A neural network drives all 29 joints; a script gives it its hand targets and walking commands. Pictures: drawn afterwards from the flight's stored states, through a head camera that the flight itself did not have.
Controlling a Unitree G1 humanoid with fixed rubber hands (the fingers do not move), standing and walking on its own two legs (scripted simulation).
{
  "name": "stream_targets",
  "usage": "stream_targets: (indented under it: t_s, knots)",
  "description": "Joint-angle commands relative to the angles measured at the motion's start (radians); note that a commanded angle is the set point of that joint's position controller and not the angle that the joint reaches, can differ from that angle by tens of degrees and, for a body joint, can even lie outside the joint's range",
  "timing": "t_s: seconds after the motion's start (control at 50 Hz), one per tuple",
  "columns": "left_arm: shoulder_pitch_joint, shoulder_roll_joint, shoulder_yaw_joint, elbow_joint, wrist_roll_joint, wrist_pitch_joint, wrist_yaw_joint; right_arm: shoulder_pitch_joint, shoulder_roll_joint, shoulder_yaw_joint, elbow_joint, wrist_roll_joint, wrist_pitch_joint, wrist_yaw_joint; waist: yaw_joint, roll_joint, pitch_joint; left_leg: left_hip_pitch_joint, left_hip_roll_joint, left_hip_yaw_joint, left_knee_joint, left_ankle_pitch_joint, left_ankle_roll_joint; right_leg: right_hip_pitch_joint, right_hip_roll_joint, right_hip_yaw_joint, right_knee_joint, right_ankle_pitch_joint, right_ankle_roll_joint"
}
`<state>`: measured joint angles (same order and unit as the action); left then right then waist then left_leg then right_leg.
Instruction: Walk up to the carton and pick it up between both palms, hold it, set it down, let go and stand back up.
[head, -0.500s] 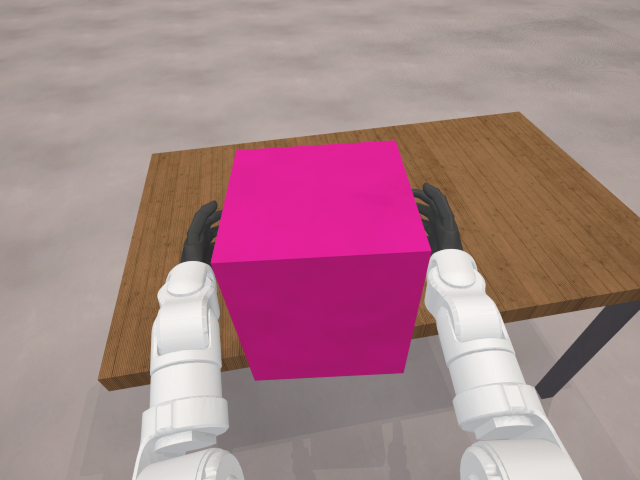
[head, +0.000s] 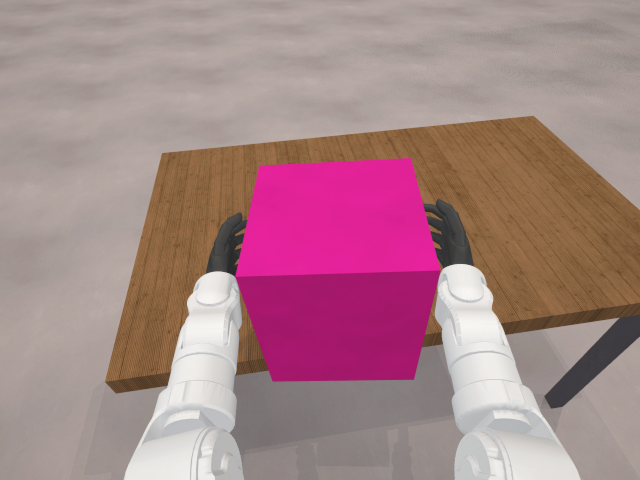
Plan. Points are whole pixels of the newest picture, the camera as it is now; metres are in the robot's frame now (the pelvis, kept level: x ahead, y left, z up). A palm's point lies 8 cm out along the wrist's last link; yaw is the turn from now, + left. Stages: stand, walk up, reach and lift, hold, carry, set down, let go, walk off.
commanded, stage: set down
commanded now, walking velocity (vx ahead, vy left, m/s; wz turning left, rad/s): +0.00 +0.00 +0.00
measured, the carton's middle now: (338, 275) +0.41 -0.04 +0.04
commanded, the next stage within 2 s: none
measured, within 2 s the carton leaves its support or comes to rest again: rests again in 1.12 s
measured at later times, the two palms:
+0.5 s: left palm (225, 271) +0.42 +0.12 +0.06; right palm (441, 261) +0.40 -0.18 +0.07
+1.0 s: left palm (229, 276) +0.43 +0.12 +0.04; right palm (436, 268) +0.41 -0.18 +0.05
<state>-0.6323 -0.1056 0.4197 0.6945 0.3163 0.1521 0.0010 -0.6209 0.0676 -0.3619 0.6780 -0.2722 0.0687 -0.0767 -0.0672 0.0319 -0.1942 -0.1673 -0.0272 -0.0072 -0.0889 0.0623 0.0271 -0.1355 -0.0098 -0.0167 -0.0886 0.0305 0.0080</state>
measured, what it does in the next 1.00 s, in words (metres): stands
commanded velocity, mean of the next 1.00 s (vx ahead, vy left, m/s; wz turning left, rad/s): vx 0.00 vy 0.00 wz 0.00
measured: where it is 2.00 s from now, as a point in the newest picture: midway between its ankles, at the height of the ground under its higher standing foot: outside the picture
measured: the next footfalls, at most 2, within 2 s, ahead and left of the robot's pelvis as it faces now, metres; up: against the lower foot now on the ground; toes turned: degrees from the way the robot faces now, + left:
none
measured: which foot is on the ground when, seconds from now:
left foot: down 0.00-1.00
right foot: down 0.00-1.00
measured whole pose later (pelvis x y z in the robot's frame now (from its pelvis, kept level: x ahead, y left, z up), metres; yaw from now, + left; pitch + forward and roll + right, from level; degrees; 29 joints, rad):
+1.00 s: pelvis +0.01 +0.00 -0.01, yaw +0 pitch +21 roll +0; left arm -0.77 -0.05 0.47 1.03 0.34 -0.11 0.04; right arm -0.69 0.09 -0.58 0.84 -0.43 -0.13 -0.05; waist -0.04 0.03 -0.27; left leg -0.35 -0.03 -0.01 -0.09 0.07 0.03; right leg -0.32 -0.01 -0.02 -0.09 0.04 0.01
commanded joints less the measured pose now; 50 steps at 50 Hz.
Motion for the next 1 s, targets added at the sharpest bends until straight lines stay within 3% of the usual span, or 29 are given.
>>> stream_targets:
  t_s: [0.0, 0.14, 0.34, 0.52, 0.8, 0.98]
  knots:
    - [-0.576, -0.396, -0.280, -0.067, -0.032, -0.081, -0.133, -0.469, 0.447, 0.245, -0.024, -0.006, -0.025, 0.130, -0.002, -0.012, -0.378, 0.195, 0.001, 0.009, 0.053, 0.240, 0.008, 0.164, 0.059, -0.022, 0.047, 0.253, 0.003]
    - [-0.580, -0.370, -0.221, -0.013, -0.003, -0.119, -0.148, -0.479, 0.453, 0.190, -0.008, -0.052, -0.052, 0.136, 0.007, -0.030, -0.385, 0.131, -0.006, 0.013, 0.019, 0.253, 0.023, 0.236, 0.049, -0.015, 0.058, 0.342, 0.015]
    - [-0.647, -0.375, -0.223, 0.077, -0.002, -0.218, -0.140, -0.514, 0.486, 0.162, 0.034, -0.096, -0.131, 0.121, 0.010, -0.034, -0.486, 0.064, -0.012, 0.014, 0.006, 0.279, 0.032, 0.293, 0.034, -0.004, 0.098, 0.462, 0.017]
    - [-0.649, -0.372, -0.207, 0.175, 0.009, -0.257, -0.123, -0.512, 0.477, 0.116, 0.093, -0.122, -0.163, 0.114, 0.012, -0.023, -0.486, 0.088, -0.004, 0.008, 0.040, 0.313, 0.014, 0.198, 0.036, -0.008, 0.084, 0.412, 0.005]
    - [-0.675, -0.394, -0.207, 0.236, 0.026, -0.309, -0.096, -0.550, 0.466, 0.056, 0.125, -0.158, -0.219, 0.130, 0.016, 0.002, -0.572, 0.169, 0.008, 0.003, 0.108, 0.423, -0.015, 0.037, 0.040, -0.014, 0.055, 0.349, -0.017]
    - [-0.672, -0.371, -0.171, 0.300, 0.042, -0.347, -0.091, -0.545, 0.467, 0.028, 0.167, -0.181, -0.249, 0.125, 0.028, -0.016, -0.568, 0.106, 0.005, 0.011, 0.104, 0.407, -0.009, 0.038, 0.034, -0.007, 0.068, 0.367, -0.013]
